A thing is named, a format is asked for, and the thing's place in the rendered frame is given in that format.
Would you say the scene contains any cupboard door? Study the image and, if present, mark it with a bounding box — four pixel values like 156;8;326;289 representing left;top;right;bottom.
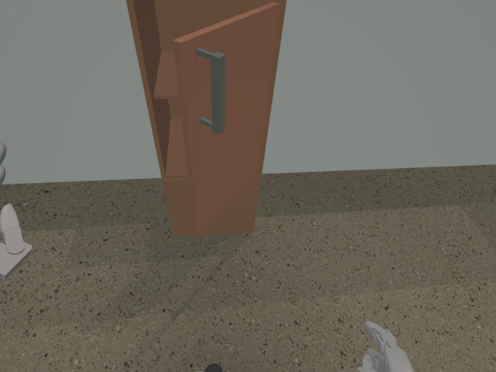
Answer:
173;2;280;233

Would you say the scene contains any left robot hand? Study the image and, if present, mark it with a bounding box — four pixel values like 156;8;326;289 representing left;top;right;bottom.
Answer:
0;142;32;281

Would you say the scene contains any handle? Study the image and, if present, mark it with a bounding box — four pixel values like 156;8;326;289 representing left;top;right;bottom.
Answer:
195;48;226;134

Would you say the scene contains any right robot hand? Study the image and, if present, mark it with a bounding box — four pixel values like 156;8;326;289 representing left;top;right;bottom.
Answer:
357;321;414;372

